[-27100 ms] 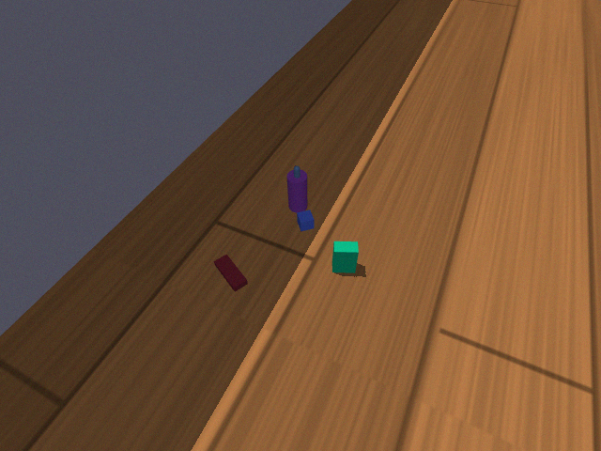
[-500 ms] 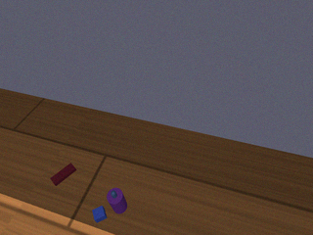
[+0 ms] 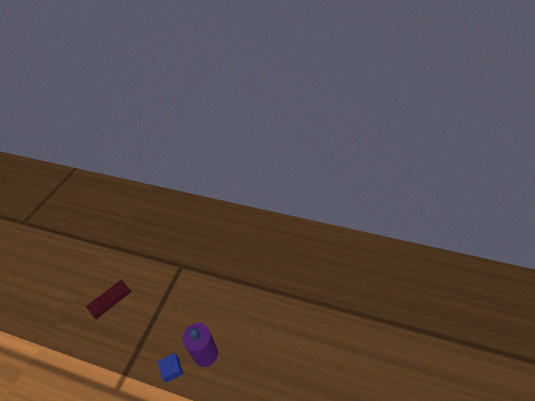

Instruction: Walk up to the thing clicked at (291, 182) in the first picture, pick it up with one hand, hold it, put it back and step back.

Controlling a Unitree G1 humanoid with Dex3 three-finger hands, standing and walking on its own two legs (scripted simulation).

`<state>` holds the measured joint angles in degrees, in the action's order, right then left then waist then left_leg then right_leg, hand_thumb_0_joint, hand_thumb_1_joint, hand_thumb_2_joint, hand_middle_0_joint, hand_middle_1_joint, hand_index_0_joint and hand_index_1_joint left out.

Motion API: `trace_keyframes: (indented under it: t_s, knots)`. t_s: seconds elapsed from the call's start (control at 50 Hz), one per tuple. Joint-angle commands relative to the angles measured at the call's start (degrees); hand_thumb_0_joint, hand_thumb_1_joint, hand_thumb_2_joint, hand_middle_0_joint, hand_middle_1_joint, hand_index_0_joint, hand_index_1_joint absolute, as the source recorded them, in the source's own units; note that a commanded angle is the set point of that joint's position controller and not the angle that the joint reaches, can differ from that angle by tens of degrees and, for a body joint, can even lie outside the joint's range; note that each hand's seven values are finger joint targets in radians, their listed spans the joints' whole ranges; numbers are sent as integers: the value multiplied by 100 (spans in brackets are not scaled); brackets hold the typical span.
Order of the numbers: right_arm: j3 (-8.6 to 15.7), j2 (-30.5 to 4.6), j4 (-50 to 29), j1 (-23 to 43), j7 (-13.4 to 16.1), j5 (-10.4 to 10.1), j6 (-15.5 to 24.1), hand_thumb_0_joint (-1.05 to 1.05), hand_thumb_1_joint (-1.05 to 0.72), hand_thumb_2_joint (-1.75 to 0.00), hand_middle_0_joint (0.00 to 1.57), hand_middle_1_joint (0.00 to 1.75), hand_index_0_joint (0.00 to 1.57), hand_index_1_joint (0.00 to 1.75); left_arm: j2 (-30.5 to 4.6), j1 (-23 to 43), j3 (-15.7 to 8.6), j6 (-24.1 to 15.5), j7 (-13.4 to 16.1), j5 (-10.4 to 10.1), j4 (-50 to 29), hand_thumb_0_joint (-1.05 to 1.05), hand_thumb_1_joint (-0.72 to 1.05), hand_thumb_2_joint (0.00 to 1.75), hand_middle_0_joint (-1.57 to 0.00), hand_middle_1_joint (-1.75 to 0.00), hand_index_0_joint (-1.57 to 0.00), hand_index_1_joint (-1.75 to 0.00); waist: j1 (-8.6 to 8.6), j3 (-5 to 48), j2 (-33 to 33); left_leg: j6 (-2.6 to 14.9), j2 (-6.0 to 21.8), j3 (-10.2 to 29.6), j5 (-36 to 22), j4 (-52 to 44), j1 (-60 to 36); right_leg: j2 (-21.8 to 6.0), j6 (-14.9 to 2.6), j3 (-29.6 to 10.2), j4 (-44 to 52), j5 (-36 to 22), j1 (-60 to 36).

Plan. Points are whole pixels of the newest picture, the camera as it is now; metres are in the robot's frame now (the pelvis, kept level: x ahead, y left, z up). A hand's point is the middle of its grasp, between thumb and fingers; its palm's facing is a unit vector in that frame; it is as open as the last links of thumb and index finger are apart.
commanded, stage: stand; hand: left
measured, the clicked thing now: (200, 343) +0.41 +0.26 -0.66
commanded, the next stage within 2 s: go down in 1.36 s
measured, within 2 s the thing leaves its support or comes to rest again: neither
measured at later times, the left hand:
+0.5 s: hand out of the picture +0.06 +0.25 -0.16, palm faces -0.01 -0.94 -0.34, open 7.4 cm
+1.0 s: hand out of the picture +0.05 +0.26 -0.16, palm faces -0.02 -0.94 -0.34, open 7.4 cm
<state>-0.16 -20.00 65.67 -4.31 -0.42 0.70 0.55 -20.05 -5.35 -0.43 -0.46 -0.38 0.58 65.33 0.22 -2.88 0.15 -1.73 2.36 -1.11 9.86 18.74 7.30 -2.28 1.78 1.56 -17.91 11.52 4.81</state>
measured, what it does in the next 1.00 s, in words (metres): stands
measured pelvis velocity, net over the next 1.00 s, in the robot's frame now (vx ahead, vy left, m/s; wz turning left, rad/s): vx -0.01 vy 0.00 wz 0.01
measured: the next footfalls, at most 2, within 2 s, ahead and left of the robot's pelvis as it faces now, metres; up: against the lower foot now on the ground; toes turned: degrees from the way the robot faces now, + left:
none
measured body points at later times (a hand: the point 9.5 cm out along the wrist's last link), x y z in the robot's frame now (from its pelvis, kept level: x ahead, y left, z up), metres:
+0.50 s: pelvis -0.01 +0.00 +0.00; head +0.00 +0.00 +0.45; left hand +0.07 +0.30 -0.13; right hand +0.07 -0.30 -0.13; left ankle +0.00 +0.14 -0.75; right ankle -0.02 -0.14 -0.75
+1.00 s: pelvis -0.01 +0.00 +0.00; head +0.00 +0.01 +0.45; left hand +0.06 +0.31 -0.14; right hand +0.07 -0.30 -0.13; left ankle +0.00 +0.14 -0.75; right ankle -0.02 -0.14 -0.75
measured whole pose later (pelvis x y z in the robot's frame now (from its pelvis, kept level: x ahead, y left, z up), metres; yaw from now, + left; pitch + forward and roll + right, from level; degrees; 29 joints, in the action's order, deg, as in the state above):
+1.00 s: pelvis -0.01 +0.00 +0.00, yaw +0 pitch -2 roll +0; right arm -0.3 -20.0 65.2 -6.2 -0.5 0.8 0.5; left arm -20.4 -7.4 -0.2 -0.4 -0.5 0.7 64.8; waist 0.1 -3.0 -0.3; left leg -1.4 2.0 -0.8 9.5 19.1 7.7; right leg -2.6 2.0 1.8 -18.0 11.1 4.9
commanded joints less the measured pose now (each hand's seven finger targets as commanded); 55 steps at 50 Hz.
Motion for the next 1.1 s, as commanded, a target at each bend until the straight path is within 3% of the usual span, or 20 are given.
trace_keyframes:
  t_s: [0.0, 0.14, 0.4, 0.5, 0.64, 0.8, 1.08]
  knots:
    - [252, -1278, -356, 213, 83, -28, 135, 0, -90, -90, 20, 30, 20, 30, -1230, 148, -224, -116, 78, -10, -329, 0, 90, 90, -20, -30, -20, -30, -26, 721, 43, 207, 621, 443, -1634, -141, -393, -628, -215, -371, 163, -1449, -98]
    - [239, -1208, -380, 194, 89, -23, 94, 0, -90, -90, 20, 30, 20, 30, -1275, 215, -239, -99, 87, 6, -330, 0, 90, 90, -20, -30, -20, -30, 3, 526, -26, 201, 581, 423, -1156, -206, -291, -618, -228, -386, 256, -1091, -8]
    - [239, -1247, -396, 159, 81, -27, 106, 0, -90, -90, 20, 30, 20, 30, -1257, 118, -233, -101, 77, 8, -354, 0, 90, 90, -20, -30, -20, -30, -23, 428, 82, 233, 584, 462, -895, -273, -163, -619, -222, -420, 344, -861, -25]
    - [242, -1243, -377, 91, 76, -22, 103, 0, -90, -90, 20, 30, 20, 30, -1242, 107, -229, -78, 61, 21, -338, 0, 90, 90, -20, -30, -20, -30, -11, 296, 67, 228, 562, 509, -441, -389, -15, -593, -241, -405, 364, -438, 80]
    - [258, -1272, -384, 104, 67, -13, 109, 0, -90, -90, 20, 30, 20, 30, -1259, 58, -222, -101, 61, 18, -373, 0, 90, 90, -20, -30, -20, -30, -27, 376, 31, 248, 565, 524, -617, -309, -98, -615, -240, -419, 372, -561, 99]
    - [252, -1261, -375, 40, 62, -14, 101, 0, -90, -90, 20, 30, 20, 30, -1269, 6, -225, -96, 62, 12, -363, 0, 90, 90, -20, -30, -20, -30, -24, 301, 66, 239, 533, 542, -442, -333, -29, -601, -236, -422, 370, -435, 126]
    - [228, -1256, -375, 48, 79, -25, 119, 0, -90, -90, 20, 30, 20, 30, -1259, -51, -192, -105, 73, 14, -371, 0, 90, 90, -20, -30, -20, -30, -35, 497, 21, 245, 571, 521, -1050, -231, -172, -630, -208, -385, 262, -944, -19]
